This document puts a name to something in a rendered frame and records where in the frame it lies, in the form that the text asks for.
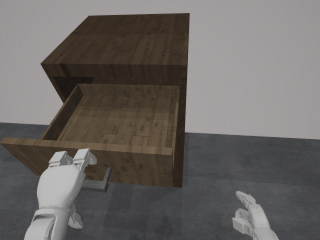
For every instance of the left robot forearm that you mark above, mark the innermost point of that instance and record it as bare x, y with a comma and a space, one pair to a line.
48, 223

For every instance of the right robot hand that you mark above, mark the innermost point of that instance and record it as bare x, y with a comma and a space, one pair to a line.
246, 221

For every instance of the cabinet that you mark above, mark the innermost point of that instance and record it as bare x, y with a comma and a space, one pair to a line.
128, 49

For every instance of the handle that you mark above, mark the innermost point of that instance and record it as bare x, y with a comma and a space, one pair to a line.
97, 185

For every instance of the left robot hand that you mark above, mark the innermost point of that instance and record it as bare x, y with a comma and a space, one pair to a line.
62, 181

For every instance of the right robot forearm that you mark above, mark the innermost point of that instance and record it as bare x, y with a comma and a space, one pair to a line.
263, 233

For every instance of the drawer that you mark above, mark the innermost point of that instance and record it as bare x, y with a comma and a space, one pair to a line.
131, 129

